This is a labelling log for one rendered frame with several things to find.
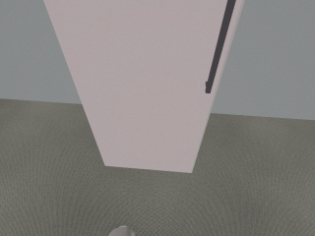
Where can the fridge door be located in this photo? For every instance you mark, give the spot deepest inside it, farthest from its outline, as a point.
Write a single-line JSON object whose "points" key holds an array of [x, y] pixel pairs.
{"points": [[140, 68]]}

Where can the handle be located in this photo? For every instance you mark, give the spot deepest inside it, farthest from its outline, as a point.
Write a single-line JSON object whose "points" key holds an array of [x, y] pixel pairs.
{"points": [[223, 32]]}

